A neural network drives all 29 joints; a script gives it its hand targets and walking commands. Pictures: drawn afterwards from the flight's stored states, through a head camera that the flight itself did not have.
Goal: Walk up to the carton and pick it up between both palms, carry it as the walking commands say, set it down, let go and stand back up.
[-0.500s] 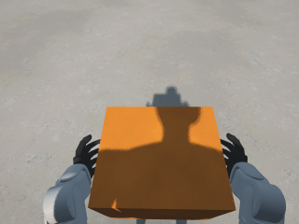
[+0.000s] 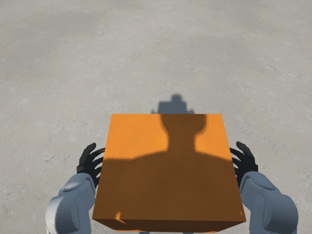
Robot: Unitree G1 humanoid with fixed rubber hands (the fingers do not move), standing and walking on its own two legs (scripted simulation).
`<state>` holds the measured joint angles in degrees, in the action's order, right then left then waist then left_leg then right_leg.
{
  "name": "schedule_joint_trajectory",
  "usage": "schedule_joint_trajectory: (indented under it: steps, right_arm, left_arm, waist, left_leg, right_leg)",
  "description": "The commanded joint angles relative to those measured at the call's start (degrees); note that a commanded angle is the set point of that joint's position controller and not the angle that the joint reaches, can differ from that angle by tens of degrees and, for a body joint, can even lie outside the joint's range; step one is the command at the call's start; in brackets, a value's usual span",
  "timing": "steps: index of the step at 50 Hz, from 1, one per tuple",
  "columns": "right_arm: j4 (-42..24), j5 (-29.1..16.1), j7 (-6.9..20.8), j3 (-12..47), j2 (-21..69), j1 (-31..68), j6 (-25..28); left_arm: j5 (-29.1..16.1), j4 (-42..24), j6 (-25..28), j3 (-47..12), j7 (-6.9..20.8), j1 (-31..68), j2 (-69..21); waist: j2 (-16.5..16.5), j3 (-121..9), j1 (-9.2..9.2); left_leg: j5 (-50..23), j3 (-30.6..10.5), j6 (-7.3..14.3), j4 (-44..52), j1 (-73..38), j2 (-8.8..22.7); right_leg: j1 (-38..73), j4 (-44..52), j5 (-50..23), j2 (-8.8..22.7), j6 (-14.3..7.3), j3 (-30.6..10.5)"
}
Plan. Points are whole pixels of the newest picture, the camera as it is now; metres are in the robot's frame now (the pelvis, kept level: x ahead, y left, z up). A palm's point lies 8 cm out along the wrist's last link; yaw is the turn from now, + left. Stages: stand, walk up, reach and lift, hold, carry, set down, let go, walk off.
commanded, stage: carry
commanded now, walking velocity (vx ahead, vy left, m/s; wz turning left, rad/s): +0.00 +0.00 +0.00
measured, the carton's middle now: (165, 176) +0.25 +0.01 +0.02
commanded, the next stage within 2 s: none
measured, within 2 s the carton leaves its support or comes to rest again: neither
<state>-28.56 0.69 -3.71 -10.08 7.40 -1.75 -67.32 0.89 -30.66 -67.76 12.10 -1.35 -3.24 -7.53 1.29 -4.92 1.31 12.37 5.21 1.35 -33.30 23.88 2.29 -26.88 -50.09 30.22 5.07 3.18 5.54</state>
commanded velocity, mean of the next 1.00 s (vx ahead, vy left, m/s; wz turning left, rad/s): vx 0.00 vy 0.00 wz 0.00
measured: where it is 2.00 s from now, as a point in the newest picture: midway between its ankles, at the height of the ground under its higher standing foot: outside the picture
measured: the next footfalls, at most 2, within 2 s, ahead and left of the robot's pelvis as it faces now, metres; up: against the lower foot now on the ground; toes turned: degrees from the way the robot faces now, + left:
right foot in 0.08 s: +0.03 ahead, -0.11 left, +0.00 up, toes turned -8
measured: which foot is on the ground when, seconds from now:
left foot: down 0.00-1.00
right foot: up 0.00-0.06, down 0.08-1.00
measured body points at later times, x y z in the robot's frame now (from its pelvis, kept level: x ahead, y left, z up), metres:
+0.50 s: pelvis -0.06 +0.02 +0.00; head -0.10 +0.02 +0.45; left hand +0.18 +0.19 +0.09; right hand +0.17 -0.17 +0.09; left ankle +0.05 +0.11 -0.73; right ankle -0.01 -0.10 -0.73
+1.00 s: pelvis -0.08 +0.00 +0.00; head -0.10 +0.00 +0.45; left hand +0.17 +0.17 +0.06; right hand +0.16 -0.19 +0.07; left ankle +0.05 +0.11 -0.72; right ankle -0.01 -0.10 -0.73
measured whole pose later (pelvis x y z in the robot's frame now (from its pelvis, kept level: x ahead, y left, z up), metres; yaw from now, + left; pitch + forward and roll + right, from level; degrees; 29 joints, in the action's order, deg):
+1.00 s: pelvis -0.08 +0.00 +0.00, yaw -1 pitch +1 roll +0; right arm -22.0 1.4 -3.1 -11.3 5.0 1.5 -65.7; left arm 3.1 -22.3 -65.2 10.7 -1.5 0.8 -7.3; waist 0.1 -4.6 -0.4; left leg 7.7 6.0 1.7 -29.7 27.0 2.9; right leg -23.4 -33.4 12.9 1.2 -2.3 7.3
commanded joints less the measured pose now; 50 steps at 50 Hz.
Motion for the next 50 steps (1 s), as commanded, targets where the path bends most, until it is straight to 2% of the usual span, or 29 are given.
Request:
schedule_joint_trajectory:
  steps: [1, 2, 3, 4, 5, 6, 7, 8, 9, 10, 12, 15, 21, 34, 50]
  right_arm:
    - [-13.0, -15.5, 6.3, 43.7, 41.3, 28.7, 2.5]
    - [-12.4, -15.2, 6.1, 43.6, 40.8, 28.0, 2.4]
    - [-12.0, -14.9, 5.8, 43.7, 40.2, 27.3, 2.2]
    - [-11.8, -14.6, 5.5, 43.9, 39.9, 27.3, 2.1]
    - [-12.1, -14.3, 5.2, 44.1, 39.4, 27.7, 1.8]
    - [-13.0, -14.2, 5.2, 43.9, 38.7, 28.8, 1.6]
    - [-14.2, -15.0, 5.5, 44.6, 38.5, 31.3, 1.4]
    - [-14.6, -15.7, 5.8, 45.1, 38.8, 33.4, 1.2]
    - [-14.5, -16.2, 5.8, 45.4, 39.2, 34.7, 1.0]
    - [-14.3, -16.4, 5.9, 45.4, 39.6, 35.2, 0.7]
    - [-13.6, -17.0, 6.1, 45.3, 39.5, 34.4, -0.2]
    - [-11.2, -17.6, 6.7, 44.7, 39.2, 33.4, -1.2]
    - [-10.7, -18.0, 7.3, 44.2, 39.7, 34.5, -1.5]
    - [-11.2, -16.2, 6.7, 43.9, 40.9, 33.9, -0.5]
    - [-4.9, -15.6, 8.2, 42.3, 40.8, 37.2, 5.2]
  left_arm:
    - [-19.0, -10.8, 1.6, -51.6, 4.9, 32.1, -44.0]
    - [-19.0, -10.5, 1.5, -51.4, 5.0, 31.5, -43.5]
    - [-19.0, -10.2, 1.3, -50.8, 5.1, 31.0, -42.7]
    - [-18.9, -9.3, 1.3, -50.0, 5.3, 30.0, -42.1]
    - [-18.4, -7.9, 1.3, -49.2, 5.4, 29.1, -41.1]
    - [-18.0, -6.5, 1.2, -49.2, 5.5, 29.3, -41.5]
    - [-17.2, -5.1, 1.2, -48.8, 5.4, 29.4, -42.2]
    - [-16.5, -4.8, 1.1, -48.1, 5.3, 30.0, -42.1]
    - [-16.0, -4.8, 0.9, -47.4, 5.3, 30.2, -41.8]
    - [-15.8, -5.2, 0.7, -46.9, 5.2, 30.4, -41.8]
    - [-15.3, -6.0, 0.2, -46.2, 4.8, 29.9, -41.4]
    - [-14.5, -5.5, -0.5, -45.7, 4.1, 29.7, -40.7]
    - [-14.7, -5.6, -1.2, -46.7, 3.8, 31.4, -42.1]
    - [-16.5, -5.8, -0.5, -48.1, 4.9, 32.2, -43.5]
    - [-13.0, 0.3, 5.3, -44.6, 5.2, 33.4, -42.8]
  waist:
    - [-12.6, -17.9, -1.21]
    - [-10.9, -18.1, -0.71]
    - [-7.9, -18.3, -0.66]
    - [-3.7, -18.8, -0.63]
    - [4.0, -17.7, -0.91]
    - [7.8, -15.9, -1.55]
    - [7.5, -15.2, -1.84]
    - [6.5, -13.9, -1.94]
    - [4.2, -12.2, -1.84]
    - [1.9, -11.1, -1.73]
    - [-0.3, -10.8, -1.19]
    - [-2.6, -11.8, -0.87]
    - [-5.2, -11.7, -0.79]
    - [0.2, -13.9, -1.23]
    - [-1.3, -14.8, -1.28]
  left_leg:
    - [-7.3, -12.7, 5.1, 12.0, -14.2, 12.8]
    - [-5.7, -11.8, 4.6, 11.2, -13.1, 12.4]
    - [-5.2, -10.7, 3.3, 9.8, -12.3, 11.1]
    - [-6.9, -9.6, 1.5, 7.0, -10.0, 9.4]
    - [-7.1, -6.7, -0.2, 3.6, -5.9, 6.4]
    - [-3.6, -4.2, -1.1, 5.0, -5.3, 5.0]
    - [0.0, -3.7, -1.0, 5.9, -10.0, 4.6]
    - [1.1, -4.3, -0.7, 6.6, -12.4, 4.6]
    - [2.7, -6.1, -0.2, 7.9, -11.9, 5.3]
    - [4.9, -8.4, 0.3, 10.6, -10.5, 6.5]
    - [12.9, -12.2, 1.0, 16.5, -6.0, 8.5]
    - [18.1, -12.6, 0.5, 20.0, -2.9, 8.2]
    - [18.2, -10.5, -0.2, 18.9, -4.5, 6.8]
    - [11.1, -6.8, 0.7, 10.9, -9.9, 4.1]
    - [10.8, -6.2, 1.0, 9.5, -8.8, 3.5]
  right_leg:
    - [4.4, 11.9, -2.9, -1.1, -0.7, 0.1]
    - [8.5, 20.4, -8.0, -1.2, -0.8, 0.5]
    - [12.2, 26.9, -12.0, 0.1, -1.1, -0.7]
    - [16.3, 28.6, -14.2, 3.9, -2.0, -5.1]
    - [18.1, 28.9, -20.0, 9.7, -3.2, -11.9]
    - [15.0, 27.5, -21.1, 12.0, -4.4, -11.8]
    - [8.7, 27.5, -17.9, 10.8, -4.7, -10.1]
    - [4.8, 28.0, -11.5, 8.7, -4.3, -8.3]
    - [2.9, 28.0, -5.0, 6.5, -3.6, -6.8]
    - [2.8, 26.8, -2.0, 4.4, -3.2, -5.1]
    - [6.2, 24.0, -3.0, 1.6, -2.8, -3.6]
    - [10.2, 22.4, -5.2, 0.0, -3.3, -2.6]
    - [7.8, 24.3, -4.5, 0.1, -4.1, -4.0]
    - [1.4, 29.7, 2.6, 1.9, -5.2, -7.1]
    - [1.3, 28.4, 3.7, 1.4, -6.0, -6.5]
